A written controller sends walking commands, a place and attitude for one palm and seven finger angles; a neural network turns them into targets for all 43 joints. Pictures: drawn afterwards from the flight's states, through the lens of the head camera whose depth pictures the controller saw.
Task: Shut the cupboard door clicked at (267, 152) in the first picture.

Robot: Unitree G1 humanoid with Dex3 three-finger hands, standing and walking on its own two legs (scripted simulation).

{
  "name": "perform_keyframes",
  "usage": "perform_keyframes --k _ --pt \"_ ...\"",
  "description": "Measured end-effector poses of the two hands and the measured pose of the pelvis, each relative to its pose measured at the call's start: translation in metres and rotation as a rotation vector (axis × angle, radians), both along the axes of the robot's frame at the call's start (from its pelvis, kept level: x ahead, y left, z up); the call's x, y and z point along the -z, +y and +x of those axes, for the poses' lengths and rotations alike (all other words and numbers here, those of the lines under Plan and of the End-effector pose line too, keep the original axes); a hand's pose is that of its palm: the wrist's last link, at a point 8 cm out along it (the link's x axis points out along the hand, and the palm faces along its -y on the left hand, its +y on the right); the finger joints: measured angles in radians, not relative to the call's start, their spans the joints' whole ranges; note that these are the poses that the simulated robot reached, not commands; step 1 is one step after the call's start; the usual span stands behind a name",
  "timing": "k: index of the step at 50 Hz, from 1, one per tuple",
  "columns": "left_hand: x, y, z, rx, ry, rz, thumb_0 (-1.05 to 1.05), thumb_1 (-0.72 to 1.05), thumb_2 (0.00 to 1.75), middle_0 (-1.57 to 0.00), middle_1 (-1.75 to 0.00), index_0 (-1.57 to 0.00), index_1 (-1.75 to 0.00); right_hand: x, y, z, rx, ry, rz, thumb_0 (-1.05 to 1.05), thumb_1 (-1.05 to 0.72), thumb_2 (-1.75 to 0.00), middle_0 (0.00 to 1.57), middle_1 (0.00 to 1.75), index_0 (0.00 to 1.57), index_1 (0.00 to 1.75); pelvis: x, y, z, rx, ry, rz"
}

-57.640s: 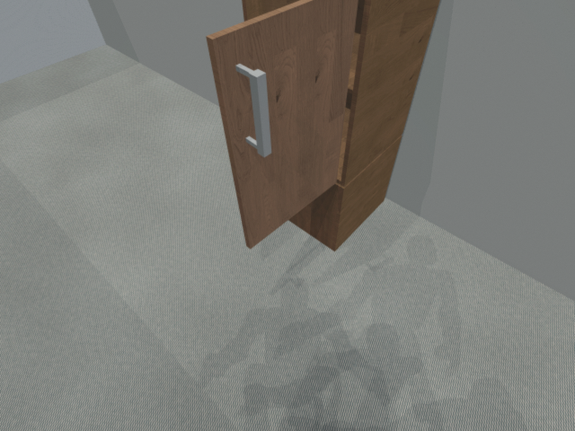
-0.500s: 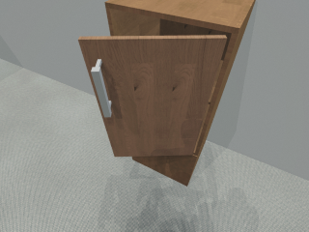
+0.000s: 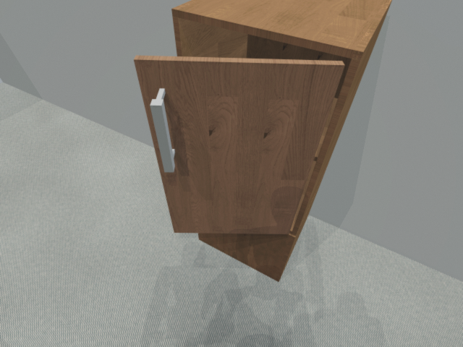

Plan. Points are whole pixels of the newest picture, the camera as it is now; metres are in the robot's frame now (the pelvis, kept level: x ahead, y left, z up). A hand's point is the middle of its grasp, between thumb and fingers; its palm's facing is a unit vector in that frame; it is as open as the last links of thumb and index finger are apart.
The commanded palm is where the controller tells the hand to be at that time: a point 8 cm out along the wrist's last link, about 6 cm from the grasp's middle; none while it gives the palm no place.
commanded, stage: look again from close up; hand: left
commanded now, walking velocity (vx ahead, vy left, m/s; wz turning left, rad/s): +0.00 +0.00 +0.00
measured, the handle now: (165, 132) +0.50 +0.17 +0.10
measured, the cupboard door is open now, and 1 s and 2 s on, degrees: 29 29 29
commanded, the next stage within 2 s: shuffle to correct the standing spot in 0.30 s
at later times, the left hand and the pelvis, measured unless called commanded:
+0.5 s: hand out of the picture +0.00 +0.20 -0.17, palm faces +0.00 -0.97 -0.22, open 7.4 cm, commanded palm none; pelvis +0.00 +0.01 +0.00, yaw +0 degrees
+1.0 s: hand out of the picture +0.01 +0.13 -0.19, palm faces +0.06 -0.99 -0.13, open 7.4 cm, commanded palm none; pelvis +0.05 -0.01 +0.00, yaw +0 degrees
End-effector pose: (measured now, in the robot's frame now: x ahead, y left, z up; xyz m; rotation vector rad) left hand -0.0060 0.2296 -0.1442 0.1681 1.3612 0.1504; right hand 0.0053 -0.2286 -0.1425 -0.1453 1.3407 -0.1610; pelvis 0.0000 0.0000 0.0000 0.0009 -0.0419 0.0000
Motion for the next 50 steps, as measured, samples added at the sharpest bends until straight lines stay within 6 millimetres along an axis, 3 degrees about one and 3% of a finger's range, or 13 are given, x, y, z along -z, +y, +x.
perform_keyframes --k 11,25,31,38,44,50 --pt "0.000 0.010 -0.011 -0.007 0.025 0.000 0.01 0.91 0.90 -0.20 -0.30 -0.20 -0.30 -0.005 0.000 0.009 -0.020 -0.013 -0.018 0.00 -0.91 -0.90 0.20 0.30 0.20 0.30 -0.002 0.007 -0.004 -0.004 0.007 -0.002" --pt "-0.002 0.020 0.000 0.003 0.016 0.018 0.00 0.91 0.90 -0.20 -0.30 -0.20 -0.30 -0.004 0.006 0.012 -0.020 -0.006 -0.012 0.00 -0.91 -0.90 0.20 0.30 0.20 0.30 -0.002 0.011 0.000 -0.001 0.014 0.002" --pt "0.002 0.008 0.000 -0.001 0.043 -0.002 0.00 0.91 0.90 -0.20 -0.30 -0.20 -0.30 0.002 0.010 0.007 0.009 0.025 0.014 0.00 -0.91 -0.90 0.20 0.30 0.20 0.30 0.001 0.005 0.011 0.005 0.026 0.013" --pt "0.006 -0.019 -0.005 -0.040 0.084 -0.029 0.00 0.91 0.90 -0.20 -0.30 -0.20 -0.30 0.009 0.000 0.008 0.030 0.069 0.022 0.00 -0.91 -0.90 0.20 0.30 0.20 0.30 0.006 -0.011 0.030 0.004 0.037 -0.006" --pt "0.017 -0.038 -0.008 -0.081 0.142 -0.076 0.00 0.91 0.90 -0.20 -0.30 -0.20 -0.30 0.006 -0.003 0.035 0.014 0.064 -0.017 0.01 -0.91 -0.90 0.20 0.30 0.20 0.30 0.010 -0.012 0.050 -0.004 0.023 -0.011" --pt "0.014 -0.045 0.015 -0.068 0.117 -0.085 0.01 0.91 0.90 -0.20 -0.30 -0.20 -0.30 -0.001 -0.006 0.061 0.012 0.021 -0.041 0.01 -0.94 -0.90 0.20 0.30 0.20 0.30 0.004 -0.011 0.053 0.001 0.028 0.004"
